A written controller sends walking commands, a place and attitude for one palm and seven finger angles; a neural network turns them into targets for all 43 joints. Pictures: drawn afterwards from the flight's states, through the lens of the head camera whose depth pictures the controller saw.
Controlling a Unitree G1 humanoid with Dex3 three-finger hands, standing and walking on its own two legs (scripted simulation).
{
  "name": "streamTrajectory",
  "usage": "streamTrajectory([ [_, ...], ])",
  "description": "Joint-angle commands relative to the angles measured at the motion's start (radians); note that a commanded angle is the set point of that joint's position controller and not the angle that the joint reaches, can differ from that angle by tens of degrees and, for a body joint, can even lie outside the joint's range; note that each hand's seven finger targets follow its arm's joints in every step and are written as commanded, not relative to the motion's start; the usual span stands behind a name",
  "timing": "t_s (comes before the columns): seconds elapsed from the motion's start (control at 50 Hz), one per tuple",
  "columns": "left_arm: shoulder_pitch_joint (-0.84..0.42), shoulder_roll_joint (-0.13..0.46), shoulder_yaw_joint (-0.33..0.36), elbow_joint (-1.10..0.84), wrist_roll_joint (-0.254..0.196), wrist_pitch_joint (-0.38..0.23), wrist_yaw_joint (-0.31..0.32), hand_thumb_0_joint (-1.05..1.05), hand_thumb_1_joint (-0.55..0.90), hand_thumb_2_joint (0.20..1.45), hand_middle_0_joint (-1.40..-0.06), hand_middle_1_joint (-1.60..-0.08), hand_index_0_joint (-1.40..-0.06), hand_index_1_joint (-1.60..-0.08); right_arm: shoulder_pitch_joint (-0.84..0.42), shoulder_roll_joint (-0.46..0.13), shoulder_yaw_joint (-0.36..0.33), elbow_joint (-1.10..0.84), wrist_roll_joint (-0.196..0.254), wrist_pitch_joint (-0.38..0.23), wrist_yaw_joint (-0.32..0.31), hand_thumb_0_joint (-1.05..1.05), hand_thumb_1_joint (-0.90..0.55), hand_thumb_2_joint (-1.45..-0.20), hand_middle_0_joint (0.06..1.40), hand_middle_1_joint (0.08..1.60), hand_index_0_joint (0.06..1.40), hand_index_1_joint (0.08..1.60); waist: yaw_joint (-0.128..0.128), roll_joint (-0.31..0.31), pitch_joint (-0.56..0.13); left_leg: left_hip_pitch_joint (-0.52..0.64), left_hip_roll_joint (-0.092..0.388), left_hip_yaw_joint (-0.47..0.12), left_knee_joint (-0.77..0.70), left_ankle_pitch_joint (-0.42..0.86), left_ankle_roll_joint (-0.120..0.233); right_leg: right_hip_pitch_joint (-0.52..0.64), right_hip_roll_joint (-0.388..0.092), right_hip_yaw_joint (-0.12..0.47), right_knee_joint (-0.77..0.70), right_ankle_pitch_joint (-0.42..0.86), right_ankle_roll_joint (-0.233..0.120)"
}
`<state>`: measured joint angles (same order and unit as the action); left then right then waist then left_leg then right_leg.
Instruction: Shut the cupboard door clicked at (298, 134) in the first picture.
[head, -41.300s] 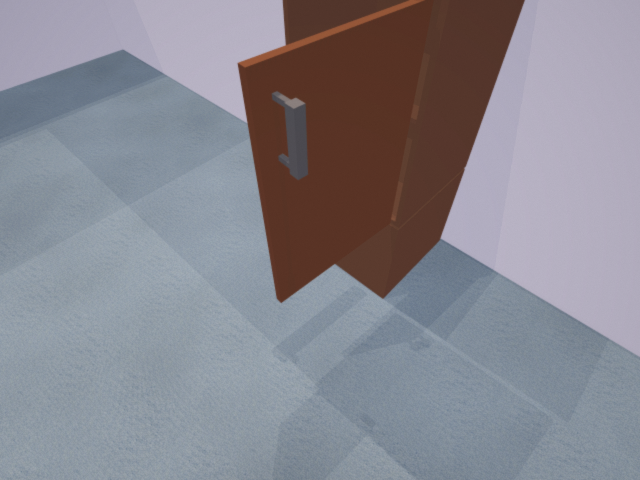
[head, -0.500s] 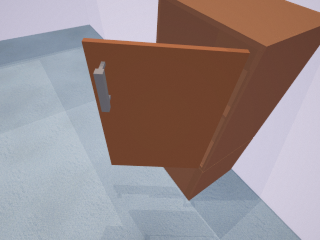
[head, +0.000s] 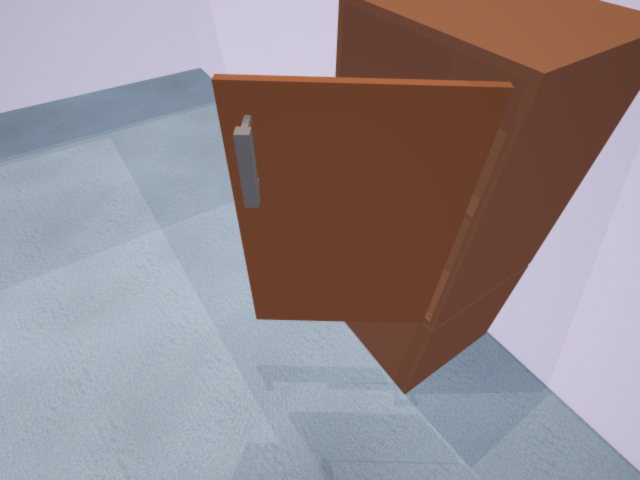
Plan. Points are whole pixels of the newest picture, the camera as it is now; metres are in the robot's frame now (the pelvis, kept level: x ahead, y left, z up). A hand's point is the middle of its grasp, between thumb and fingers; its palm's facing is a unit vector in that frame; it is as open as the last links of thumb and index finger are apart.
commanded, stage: come to a stop and stand still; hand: left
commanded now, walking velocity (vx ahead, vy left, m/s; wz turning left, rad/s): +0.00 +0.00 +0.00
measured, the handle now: (249, 162) +0.52 +0.14 +0.14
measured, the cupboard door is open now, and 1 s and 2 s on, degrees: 55 55 55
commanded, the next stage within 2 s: look again from close up in 0.14 s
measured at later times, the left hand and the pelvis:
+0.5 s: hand out of the picture +0.00 +0.17 -0.17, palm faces -0.01 -0.98 -0.19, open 7.3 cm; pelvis +0.01 -0.01 +0.01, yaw +0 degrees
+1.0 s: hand (195, 422) +0.20 +0.17 -0.03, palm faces +0.24 -0.96 -0.12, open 7.2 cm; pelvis +0.02 -0.02 -0.01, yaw +2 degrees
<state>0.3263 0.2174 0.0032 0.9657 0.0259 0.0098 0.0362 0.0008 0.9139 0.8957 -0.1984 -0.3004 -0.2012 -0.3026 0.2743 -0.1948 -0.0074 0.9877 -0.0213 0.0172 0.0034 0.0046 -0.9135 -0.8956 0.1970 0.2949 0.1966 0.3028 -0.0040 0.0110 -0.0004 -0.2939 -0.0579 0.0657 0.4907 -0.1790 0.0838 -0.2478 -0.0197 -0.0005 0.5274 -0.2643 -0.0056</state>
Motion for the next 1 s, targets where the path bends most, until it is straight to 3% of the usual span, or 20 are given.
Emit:
streamTrajectory([
  [0.0, 0.048, 0.105, 0.015, -0.028, -0.001, -0.025, -0.002, 0.000, 0.900, 0.900, -0.200, -0.300, -0.200, -0.300, -0.015, -0.158, -0.035, -0.056, 0.002, -0.033, -0.012, 0.000, -0.900, -0.900, 0.200, 0.300, 0.200, 0.300, 0.008, -0.010, 0.060, -0.052, 0.163, -0.242, -0.234, -0.340, -0.017, -0.034, -0.042, 0.087, -0.111, -0.147, -0.053],
  [0.12, 0.064, 0.103, 0.008, 0.017, -0.002, -0.029, -0.005, 0.000, 0.900, 0.900, -0.200, -0.300, -0.200, -0.300, -0.013, -0.167, -0.031, -0.017, 0.006, -0.040, -0.014, 0.000, -0.900, -0.900, 0.200, 0.300, 0.200, 0.300, 0.009, 0.003, 0.077, -0.044, 0.174, -0.251, -0.261, -0.345, -0.018, -0.034, -0.043, 0.090, -0.119, -0.117, -0.050],
  [0.24, 0.063, 0.102, 0.001, 0.051, -0.005, -0.039, -0.004, 0.000, 0.900, 0.900, -0.200, -0.300, -0.200, -0.300, -0.006, -0.160, -0.025, 0.018, 0.011, -0.047, -0.016, 0.000, -0.900, -0.900, 0.200, 0.300, 0.200, 0.300, 0.000, -0.024, 0.056, 0.019, 0.160, -0.215, -0.222, -0.235, -0.026, -0.047, -0.069, 0.121, -0.167, -0.096, -0.050],
  [0.36, 0.059, 0.094, -0.004, 0.076, -0.006, -0.038, -0.004, 0.000, 0.900, 0.900, -0.200, -0.300, -0.200, -0.300, -0.012, -0.153, -0.020, 0.047, 0.011, -0.050, -0.017, 0.000, -0.900, -0.900, 0.200, 0.300, 0.200, 0.300, 0.002, 0.007, 0.060, 0.023, 0.166, -0.219, -0.239, -0.226, -0.031, -0.029, -0.066, 0.107, -0.163, -0.054, -0.043],
  [0.62, 0.028, 0.087, -0.010, 0.080, -0.011, -0.043, 0.002, 0.000, 0.900, 0.900, -0.200, -0.300, -0.200, -0.300, -0.020, -0.123, -0.005, 0.081, 0.014, -0.055, -0.020, 0.000, -0.900, -0.900, 0.200, 0.300, 0.200, 0.300, 0.005, -0.020, 0.033, 0.074, 0.156, -0.169, -0.182, -0.023, -0.040, 0.019, -0.083, 0.113, -0.178, 0.067, -0.036],
  [0.78, 0.018, 0.081, -0.009, 0.075, -0.012, -0.042, 0.005, 0.000, 0.900, 0.900, -0.200, -0.300, -0.200, -0.300, -0.021, -0.106, -0.002, 0.097, 0.015, -0.053, -0.022, 0.000, -0.900, -0.900, 0.200, 0.300, 0.200, 0.300, 0.007, -0.036, 0.048, 0.087, 0.158, -0.153, -0.170, 0.029, -0.043, 0.029, -0.082, 0.112, -0.186, 0.096, -0.032],
  [0.8, 0.015, 0.083, -0.009, 0.073, -0.012, -0.043, 0.006, 0.000, 0.900, 0.900, -0.200, -0.300, -0.200, -0.300, -0.020, -0.108, -0.002, 0.096, 0.016, -0.055, -0.022, 0.000, -0.900, -0.900, 0.200, 0.300, 0.200, 0.300, 0.006, -0.029, 0.039, 0.089, 0.156, -0.152, -0.168, 0.047, -0.043, 0.038, -0.084, 0.115, -0.184, 0.111, -0.033],
  [0.82, 0.079, 0.055, -0.010, 0.107, 0.002, -0.052, 0.042, 0.000, 0.900, 0.900, -0.200, -0.300, -0.200, -0.300, -0.070, -0.107, 0.002, 0.030, 0.019, -0.057, -0.021, 0.000, -0.900, -0.900, 0.200, 0.300, 0.200, 0.300, 0.027, 0.041, 0.070, 0.090, 0.171, -0.105, -0.004, 0.123, -0.069, -0.001, -0.111, 0.120, -0.184, 0.202, -0.024],
  [0.84, -0.780, 0.693, 0.490, -1.536, -0.128, -0.310, 0.048, 0.000, 0.900, 0.900, -0.200, -0.300, -0.200, -0.300, 0.048, -0.325, -0.070, -0.315, 0.025, -0.223, -0.108, 0.000, -0.900, -0.900, 0.200, 0.300, 0.200, 0.300, -0.154, 0.076, -0.297, 0.370, 0.109, -0.175, -0.043, 0.192, -0.054, 0.009, -0.007, 0.002, -0.022, 0.229, -0.017],
  [0.86, -0.135, 0.172, 0.057, -1.328, -0.144, -0.249, 0.043, 0.000, 0.900, 0.900, -0.218, -0.320, -0.218, -0.320, -0.081, -0.160, -0.001, -0.318, 0.064, -0.297, -0.106, 0.000, -0.900, -0.900, 0.200, 0.300, 0.200, 0.300, -0.012, 0.332, -0.521, 0.474, 0.119, -0.136, -0.020, 0.317, -0.091, -0.043, 0.043, -0.068, 0.050, 0.098, -0.028],
  [0.88, 0.155, -0.003, 0.024, -1.246, -0.207, -0.123, 0.048, 0.000, 0.900, 0.900, -0.237, -0.340, -0.237, -0.340, -0.100, -0.153, 0.000, -0.316, 0.051, -0.342, -0.096, 0.000, -0.900, -0.900, 0.200, 0.300, 0.200, 0.300, 0.005, 0.322, -0.415, 0.390, 0.148, -0.182, -0.089, 0.323, -0.148, -0.065, 0.047, -0.099, 0.106, 0.007, -0.025],
  [0.9, 0.098, -0.025, 0.001, -1.071, -0.184, -0.105, 0.059, 0.000, 0.900, 0.900, -0.255, -0.360, -0.255, -0.360, -0.075, -0.133, 0.004, -0.277, 0.064, -0.362, -0.069, 0.000, -0.900, -0.900, 0.200, 0.300, 0.200, 0.300, -0.057, 0.151, -0.122, 0.176, 0.134, -0.203, -0.101, 0.114, -0.142, -0.195, 0.040, -0.091, 0.107, -0.075, -0.014],
  [0.92, 0.051, -0.038, 0.022, -1.053, -0.193, -0.151, 0.047, 0.000, 0.900, 0.900, -0.273, -0.380, -0.273, -0.380, -0.075, -0.166, -0.030, -0.321, 0.050, -0.373, -0.046, 0.000, -0.900, -0.900, 0.200, 0.300, 0.200, 0.300, -0.065, 0.085, 0.036, 0.022, 0.104, -0.212, -0.074, -0.109, -0.128, -0.240, 0.036, -0.101, 0.066, -0.080, -0.022],
  [0.94, 0.191, -0.033, 0.066, -0.937, -0.205, -0.205, 0.018, 0.000, 0.900, 0.900, -0.292, -0.400, -0.292, -0.400, -0.097, -0.171, -0.046, -0.349, 0.047, -0.379, -0.032, 0.000, -0.900, -0.900, 0.200, 0.300, 0.200, 0.300, -0.026, -0.019, 0.086, -0.106, 0.082, -0.200, -0.025, -0.230, -0.115, -0.273, 0.033, -0.114, 0.042, -0.107, -0.028],
  [0.96, 0.314, -0.042, 0.096, -0.859, -0.226, -0.280, -0.024, 0.000, 0.900, 0.900, -0.310, -0.420, -0.310, -0.420, -0.112, -0.171, -0.055, -0.375, 0.043, -0.375, -0.021, 0.000, -0.900, -0.900, 0.200, 0.300, 0.200, 0.300, -0.003, -0.130, 0.076, -0.186, 0.065, -0.174, 0.056, -0.232, -0.104, -0.318, 0.037, -0.120, 0.072, -0.149, -0.029],
  [0.98, 0.421, -0.036, 0.128, -0.803, -0.243, -0.362, -0.082, 0.000, 0.900, 0.900, -0.328, -0.440, -0.328, -0.440, -0.120, -0.165, -0.067, -0.406, 0.048, -0.369, -0.004, 0.000, -0.900, -0.900, 0.200, 0.300, 0.200, 0.300, 0.036, -0.150, 0.046, -0.227, 0.048, -0.140, 0.126, -0.182, -0.111, -0.326, 0.037, -0.112, 0.108, -0.171, -0.037],
])
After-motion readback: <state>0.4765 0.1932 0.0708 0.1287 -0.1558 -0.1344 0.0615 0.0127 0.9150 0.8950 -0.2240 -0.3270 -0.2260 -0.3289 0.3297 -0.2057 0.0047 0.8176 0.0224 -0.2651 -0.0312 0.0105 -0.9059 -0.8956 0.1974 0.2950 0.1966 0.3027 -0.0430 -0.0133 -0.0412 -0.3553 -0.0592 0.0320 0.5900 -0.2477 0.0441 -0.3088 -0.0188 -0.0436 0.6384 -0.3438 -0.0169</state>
